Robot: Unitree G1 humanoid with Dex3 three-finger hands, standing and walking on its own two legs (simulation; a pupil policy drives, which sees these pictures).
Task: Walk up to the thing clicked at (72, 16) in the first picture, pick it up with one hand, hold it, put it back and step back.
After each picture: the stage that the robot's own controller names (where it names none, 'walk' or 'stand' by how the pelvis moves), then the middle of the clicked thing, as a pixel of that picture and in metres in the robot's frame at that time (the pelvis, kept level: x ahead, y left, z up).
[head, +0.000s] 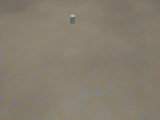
stand; (72, 19) +1.96 +0.18 -0.72
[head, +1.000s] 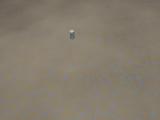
walk; (72, 34) +1.82 +0.31 -0.70
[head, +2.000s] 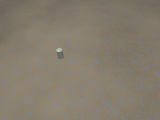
walk; (60, 53) +1.25 +0.39 -0.71
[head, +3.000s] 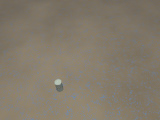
walk; (59, 85) +0.82 +0.31 -0.71
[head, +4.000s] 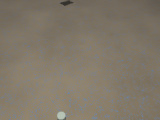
walk; (61, 118) +0.53 +0.18 -0.70
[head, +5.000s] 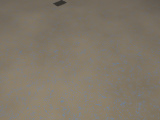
stand; out of the picture +0.43 +0.22 -0.71
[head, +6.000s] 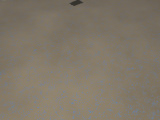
stand; out of the picture +0.41 +0.17 -0.72
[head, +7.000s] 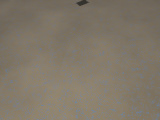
stand; out of the picture +0.42 +0.16 -0.72
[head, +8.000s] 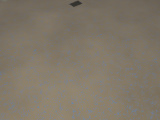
stand; out of the picture +0.42 +0.16 -0.73
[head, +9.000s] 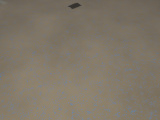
stand; out of the picture +0.43 +0.17 -0.73
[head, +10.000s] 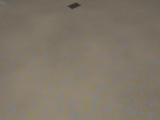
stand; out of the picture +0.42 +0.18 -0.73
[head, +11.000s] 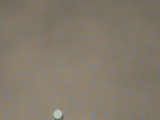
go down; (58, 116) +0.43 +0.18 -0.71
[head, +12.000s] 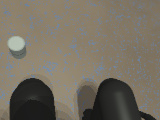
go down; (17, 48) +0.49 +0.26 -0.29
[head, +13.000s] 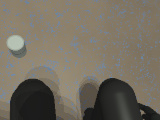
close in; (17, 47) +0.48 +0.26 -0.30
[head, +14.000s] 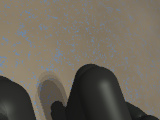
close in; out of the picture +0.46 +0.31 -0.22
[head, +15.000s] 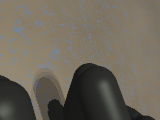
close; out of the picture +0.45 +0.31 -0.22
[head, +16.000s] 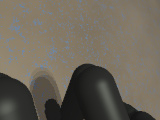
lift; out of the picture +0.43 +0.29 -0.23
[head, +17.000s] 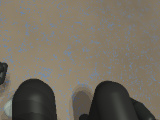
lift; (17, 102) +0.27 +0.22 -0.28
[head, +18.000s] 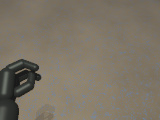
hold; out of the picture +0.19 +0.21 -0.65
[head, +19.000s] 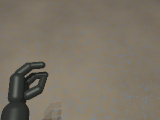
stand; out of the picture +0.18 +0.22 -0.70
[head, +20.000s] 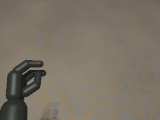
stand; out of the picture +0.18 +0.21 -0.70
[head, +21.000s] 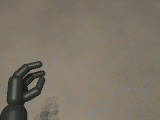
stand; out of the picture +0.18 +0.20 -0.68
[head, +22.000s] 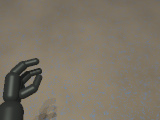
stand; out of the picture +0.18 +0.19 -0.69
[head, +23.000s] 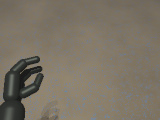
stand; out of the picture +0.17 +0.19 -0.68
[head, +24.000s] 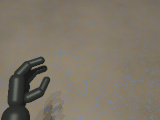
stand; out of the picture +0.17 +0.18 -0.63
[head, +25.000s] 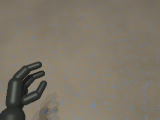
stand; out of the picture +0.17 +0.17 -0.65
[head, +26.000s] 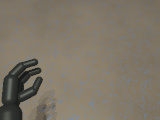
stand; out of the picture +0.17 +0.17 -0.65
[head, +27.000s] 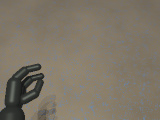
stand; out of the picture +0.17 +0.17 -0.66
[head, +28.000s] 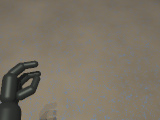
stand; out of the picture +0.16 +0.17 -0.69
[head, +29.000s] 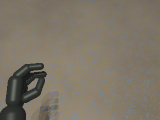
stand; out of the picture +0.17 +0.17 -0.65
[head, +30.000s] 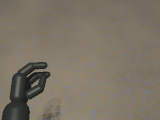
stand; out of the picture +0.15 +0.17 -0.69
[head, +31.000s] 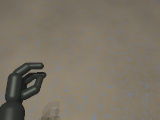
stand; out of the picture +0.16 +0.17 -0.68
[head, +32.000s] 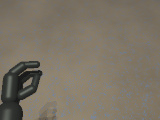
stand; out of the picture +0.16 +0.17 -0.68
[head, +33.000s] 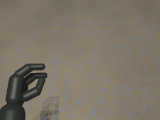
stand; out of the picture +0.15 +0.17 -0.67
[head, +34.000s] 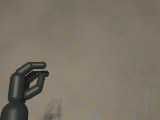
close; out of the picture +0.16 +0.17 -0.67
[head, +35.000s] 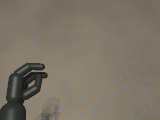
close; out of the picture +0.16 +0.17 -0.68
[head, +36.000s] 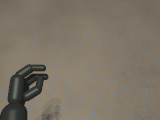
close; out of the picture +0.16 +0.17 -0.68
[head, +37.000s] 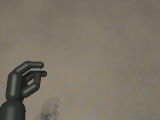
close; out of the picture +0.16 +0.17 -0.68
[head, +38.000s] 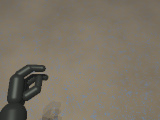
close; out of the picture +0.16 +0.17 -0.69
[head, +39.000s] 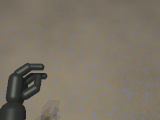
close; out of the picture +0.15 +0.17 -0.69
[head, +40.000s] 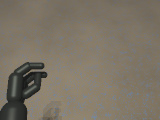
close; out of the picture +0.16 +0.17 -0.69
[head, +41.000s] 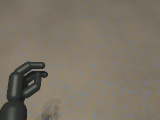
close; out of the picture +0.15 +0.17 -0.69
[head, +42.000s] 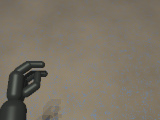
close; out of the picture +0.16 +0.17 -0.69
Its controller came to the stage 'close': yes
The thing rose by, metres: 0.02
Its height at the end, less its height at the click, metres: -0.02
